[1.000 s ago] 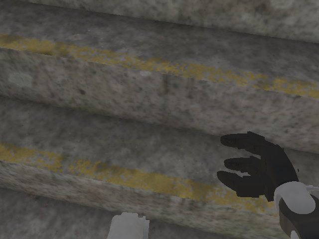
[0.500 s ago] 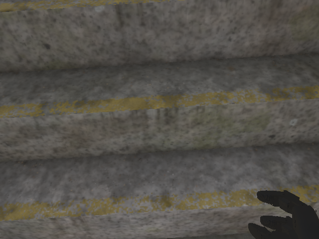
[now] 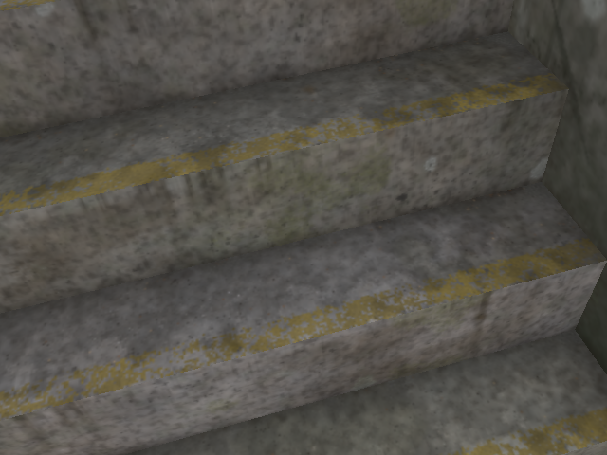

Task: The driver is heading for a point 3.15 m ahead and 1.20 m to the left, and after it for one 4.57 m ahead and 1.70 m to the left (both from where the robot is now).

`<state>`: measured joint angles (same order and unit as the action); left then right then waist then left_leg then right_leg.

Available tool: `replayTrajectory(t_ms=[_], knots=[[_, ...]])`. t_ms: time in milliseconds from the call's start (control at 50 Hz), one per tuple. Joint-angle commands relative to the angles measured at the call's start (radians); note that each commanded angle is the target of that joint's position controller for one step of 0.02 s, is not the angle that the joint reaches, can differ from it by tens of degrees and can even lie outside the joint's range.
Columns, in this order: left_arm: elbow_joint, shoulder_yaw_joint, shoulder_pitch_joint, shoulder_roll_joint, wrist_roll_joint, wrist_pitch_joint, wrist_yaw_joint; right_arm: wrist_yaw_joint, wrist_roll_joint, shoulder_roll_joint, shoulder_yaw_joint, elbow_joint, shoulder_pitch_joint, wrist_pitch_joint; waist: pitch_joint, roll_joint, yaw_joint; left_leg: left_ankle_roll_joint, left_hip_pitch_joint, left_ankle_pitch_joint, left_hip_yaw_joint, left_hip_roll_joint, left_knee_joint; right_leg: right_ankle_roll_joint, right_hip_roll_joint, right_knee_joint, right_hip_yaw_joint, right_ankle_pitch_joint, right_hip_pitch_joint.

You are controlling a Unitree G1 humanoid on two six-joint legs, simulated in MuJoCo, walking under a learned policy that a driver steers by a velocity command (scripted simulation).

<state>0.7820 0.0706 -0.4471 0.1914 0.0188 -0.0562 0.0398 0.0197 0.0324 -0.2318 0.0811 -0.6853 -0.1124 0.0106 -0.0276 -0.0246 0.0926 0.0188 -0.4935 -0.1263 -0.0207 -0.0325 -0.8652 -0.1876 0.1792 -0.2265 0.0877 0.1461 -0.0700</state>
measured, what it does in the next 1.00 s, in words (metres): steps on the spot, turning left: left foot, then right foot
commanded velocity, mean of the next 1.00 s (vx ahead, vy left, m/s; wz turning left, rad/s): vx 0.25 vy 0.00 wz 0.45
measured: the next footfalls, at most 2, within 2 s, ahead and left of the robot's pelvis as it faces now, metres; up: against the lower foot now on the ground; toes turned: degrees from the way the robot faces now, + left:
left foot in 0.40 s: +0.11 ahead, +0.09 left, +0.00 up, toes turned +12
right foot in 0.66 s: +0.18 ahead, -0.17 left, +0.00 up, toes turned +24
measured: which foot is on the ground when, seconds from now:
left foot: up 0.00-0.38, down 0.40-0.66, up 0.68-1.00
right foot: down 0.00-0.36, up 0.38-0.64, down 0.66-1.00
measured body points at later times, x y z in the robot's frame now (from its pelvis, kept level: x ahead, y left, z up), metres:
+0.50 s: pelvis +0.04 -0.02 -0.03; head +0.06 -0.04 +0.42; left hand +0.16 +0.24 -0.11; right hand +0.12 -0.28 -0.17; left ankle +0.07 +0.08 -0.75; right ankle +0.08 -0.15 -0.58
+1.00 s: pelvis +0.01 -0.09 -0.02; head +0.03 -0.08 +0.43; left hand +0.01 +0.23 -0.10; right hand +0.30 -0.21 -0.10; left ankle -0.06 -0.02 -0.74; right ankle +0.14 -0.18 -0.75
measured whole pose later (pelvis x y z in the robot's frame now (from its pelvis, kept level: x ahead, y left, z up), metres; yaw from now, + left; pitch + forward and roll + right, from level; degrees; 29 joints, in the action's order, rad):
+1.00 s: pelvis +0.01 -0.09 -0.02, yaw +32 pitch +2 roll +0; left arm 0.64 0.05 -0.16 0.25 0.00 0.00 0.09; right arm 0.01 -0.02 -0.26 0.06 -0.59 -0.14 0.06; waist 0.01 -0.01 0.01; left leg 0.01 -0.32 -0.37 -0.03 -0.01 -0.69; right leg 0.02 -0.10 -0.53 -0.11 0.17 -0.38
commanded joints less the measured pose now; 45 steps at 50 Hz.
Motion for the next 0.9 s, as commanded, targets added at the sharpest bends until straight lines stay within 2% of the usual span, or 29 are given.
replayTrajectory(t_ms=[20,100,140,260,280,320,340,360,380,400,420,440,460,480,500,520,540,580,620,640,660,680,700,720,740,760,840,860,900], knots=[[-0.022,0.026,-0.069,0.104,0.005,-0.026,0.007,-0.009,-0.001,-0.062,0.008,0.069,0.102,-0.023,0.055,0.057,0.020,0.024,-0.333,-0.006,0.061,0.030,-0.044,0.178,-0.379,0.062,0.279,-0.087,0.261],[0.006,0.023,-0.077,0.113,0.011,-0.045,0.009,-0.004,-0.005,-0.055,0.015,0.025,0.040,-0.028,0.055,0.036,0.014,0.030,-0.359,0.006,0.150,-0.036,-0.166,0.236,-0.369,0.029,0.173,-0.331,0.239],[0.029,0.011,-0.082,0.080,0.005,-0.044,0.007,0.006,0.002,-0.049,0.020,-0.015,-0.052,-0.023,0.030,0.070,-0.005,0.029,-0.362,0.011,0.145,-0.050,-0.333,0.254,-0.343,-0.005,0.110,-0.417,0.222],[0.051,0.003,-0.054,0.070,0.004,-0.032,0.000,0.012,0.010,-0.053,0.023,-0.007,-0.022,-0.028,0.070,0.100,-0.001,0.032,-0.281,0.015,0.045,-0.068,-0.308,0.353,-0.272,-0.020,-0.034,-0.754,0.093],[0.060,0.002,-0.047,0.066,0.010,-0.028,0.005,0.020,0.008,-0.038,0.022,-0.030,-0.086,-0.019,0.050,0.168,-0.030,0.039,-0.242,-0.035,0.003,-0.082,-0.344,0.372,-0.267,-0.039,-0.043,-0.847,0.102],[0.007,0.003,0.149,0.086,-0.010,-0.017,0.024,0.045,0.015,-0.066,0.020,-0.060,-0.277,-0.010,0.022,0.207,-0.166,0.062,0.112,-0.172,-0.114,-0.108,-0.135,0.506,-0.215,-0.113,-0.207,-1.485,-0.103],[-0.072,0.030,0.378,0.170,-0.027,-0.010,0.037,0.066,0.012,-0.162,0.054,-0.095,-0.535,-0.007,0.017,0.260,-0.357,0.118,0.498,-0.227,-0.172,-0.074,0.124,0.610,-0.168,-0.351,-0.241,-1.830,-0.377],[-0.097,0.055,0.475,0.240,-0.049,-0.019,0.046,0.078,-0.036,-0.251,0.100,-0.149,-0.675,-0.008,-0.081,0.032,-0.464,0.222,0.656,0.041,-0.101,0.031,0.356,0.529,-0.104,-0.899,-0.180,-1.254,-0.467],[-0.073,0.025,0.355,0.110,0.004,-0.043,0.040,0.072,-0.044,-0.093,0.046,-0.187,-0.495,0.005,-0.128,-0.427,-0.358,0.230,0.583,0.465,-0.015,0.108,0.549,0.306,-0.031,-1.425,-0.226,0.447,-0.528],[-0.128,-0.027,0.367,-0.029,0.032,-0.062,0.015,0.055,-0.012,-0.048,0.007,-0.155,-0.375,-0.019,-0.003,-0.265,-0.212,0.201,0.364,0.301,0.084,0.132,0.452,0.183,-0.121,-1.723,-0.045,0.457,-0.667],[-0.163,-0.054,0.212,-0.130,0.025,-0.056,-0.005,0.037,-0.003,-0.008,-0.022,-0.105,-0.279,-0.049,-0.001,-0.115,-0.037,0.242,0.300,0.502,0.285,0.223,0.315,0.138,-0.136,-1.810,0.029,0.376,-0.782],[-0.154,-0.040,0.098,-0.069,0.041,-0.037,-0.015,0.026,0.014,-0.016,-0.019,-0.075,-0.244,-0.055,0.035,0.073,0.024,0.271,0.175,0.452,0.349,0.259,0.420,0.127,-0.123,-1.722,0.046,0.293,-0.785],[-0.183,-0.049,0.086,-0.043,0.063,-0.021,-0.022,0.026,0.016,-0.115,0.009,-0.006,-0.109,-0.049,0.088,0.062,0.063,0.302,-0.053,0.086,0.390,0.277,0.573,0.162,-0.135,-1.560,0.024,0.200,-0.703],[-0.176,-0.038,0.114,0.011,0.069,0.002,-0.024,0.027,0.006,-0.166,0.026,0.049,0.016,-0.042,0.106,0.037,0.067,0.316,-0.248,-0.178,0.405,0.237,0.626,0.204,-0.153,-1.464,-0.012,0.106,-0.571],[-0.189,-0.019,0.159,0.078,0.058,0.017,-0.025,0.028,-0.001,-0.167,0.023,0.053,0.030,-0.040,0.128,0.051,0.053,0.309,-0.335,-0.183,0.362,0.191,0.630,0.227,-0.169,-1.299,-0.034,0.027,-0.477],[-0.191,-0.015,0.172,0.098,0.034,0.028,-0.023,0.032,0.004,-0.164,0.019,0.044,-0.006,-0.040,0.117,0.040,0.039,0.276,-0.323,-0.052,0.295,0.156,0.598,0.240,-0.184,-1.063,-0.060,0.009,-0.404],[-0.194,-0.028,0.195,0.071,0.016,0.038,-0.019,0.038,0.002,-0.161,0.022,0.025,-0.073,-0.041,0.088,-0.003,0.001,0.236,-0.225,0.097,0.265,0.140,0.566,0.247,-0.195,-0.847,-0.083,0.044,-0.366],[-0.188,-0.053,0.228,0.015,-0.012,0.055,-0.005,0.033,-0.003,-0.177,0.040,0.003,-0.159,-0.021,-0.025,-0.123,-0.087,0.190,0.008,0.088,0.274,0.123,0.510,0.253,-0.178,-0.635,-0.081,0.135,-0.301],[-0.147,-0.048,0.129,0.018,-0.024,0.052,0.018,0.022,0.014,-0.138,0.041,0.008,-0.167,0.007,-0.089,-0.207,-0.099,0.165,0.062,-0.026,0.315,0.134,0.452,0.248,-0.145,-0.474,-0.100,0.126,-0.170],[-0.133,-0.040,0.094,0.032,-0.015,0.044,0.028,0.023,0.007,-0.100,0.037,0.009,-0.171,0.017,-0.053,-0.155,-0.080,0.127,0.021,-0.128,0.321,0.100,0.396,0.248,-0.133,-0.304,-0.109,0.134,-0.110],[-0.136,-0.029,0.096,0.074,0.006,0.030,0.031,0.026,0.011,-0.058,0.029,0.010,-0.221,0.019,0.005,-0.024,-0.096,0.080,-0.046,-0.282,0.309,0.033,0.265,0.231,-0.208,-0.168,-0.017,0.243,-0.092],[-0.178,-0.034,0.134,0.132,0.012,0.031,0.031,0.028,0.013,0.052,-0.004,0.042,-0.274,0.019,-0.036,0.219,-0.143,0.022,-0.123,-0.492,0.148,-0.067,-0.038,0.170,-0.526,-0.127,0.278,0.244,-0.091],[-0.217,-0.002,0.223,0.230,0.034,0.040,0.030,0.030,0.007,-0.013,0.016,0.084,-0.237,0.012,-0.036,0.469,-0.123,-0.024,-0.197,-0.561,0.013,-0.130,-0.266,-0.007,-0.632,0.032,0.493,0.015,-0.224],[-0.226,-0.012,0.244,0.169,0.042,0.038,0.033,0.023,0.029,-0.084,0.036,0.080,-0.193,0.012,-0.026,0.292,-0.121,-0.027,-0.139,-0.466,0.097,-0.083,-0.474,-0.062,-0.580,0.011,0.444,-0.028,-0.286],[-0.212,-0.020,0.302,0.132,0.033,0.032,0.036,0.011,0.025,-0.114,0.049,0.074,-0.160,0.009,-0.011,0.141,-0.153,-0.025,-0.124,-0.354,0.132,-0.071,-0.498,-0.041,-0.509,-0.036,0.277,-0.108,-0.303],[-0.203,-0.016,0.325,0.133,0.025,0.029,0.036,0.004,0.010,-0.118,0.049,0.060,-0.154,0.010,-0.016,0.087,-0.166,-0.037,-0.112,-0.288,0.111,-0.057,-0.526,-0.013,-0.452,-0.085,0.150,-0.226,-0.261],[-0.162,-0.014,0.226,0.108,0.007,0.023,0.046,-0.004,-0.001,-0.085,0.029,0.073,-0.135,0.039,-0.064,0.158,-0.116,-0.056,-0.096,-0.292,0.060,-0.038,-0.381,-0.017,-0.420,-0.135,0.006,-0.407,-0.079],[-0.203,-0.008,0.324,0.135,-0.006,0.025,0.054,0.020,-0.085,-0.066,0.011,0.150,-0.007,0.029,-0.068,0.209,-0.108,-0.075,-0.133,-0.248,0.066,0.016,-0.255,0.008,-0.435,-0.132,0.019,-0.211,-0.067],[-0.210,0.001,0.318,0.160,-0.016,0.038,0.067,0.021,-0.066,-0.046,-0.011,0.183,0.040,0.027,-0.085,0.227,-0.079,-0.069,-0.016,-0.313,0.027,0.034,-0.053,0.001,-0.460,-0.117,0.034,-0.113,-0.095]])
Keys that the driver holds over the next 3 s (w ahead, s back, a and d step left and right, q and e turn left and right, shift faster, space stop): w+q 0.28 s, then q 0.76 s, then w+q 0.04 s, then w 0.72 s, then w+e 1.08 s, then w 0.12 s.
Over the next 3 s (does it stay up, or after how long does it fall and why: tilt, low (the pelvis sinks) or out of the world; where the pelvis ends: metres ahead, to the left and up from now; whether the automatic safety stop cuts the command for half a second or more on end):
stays up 0.11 0.03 -0.02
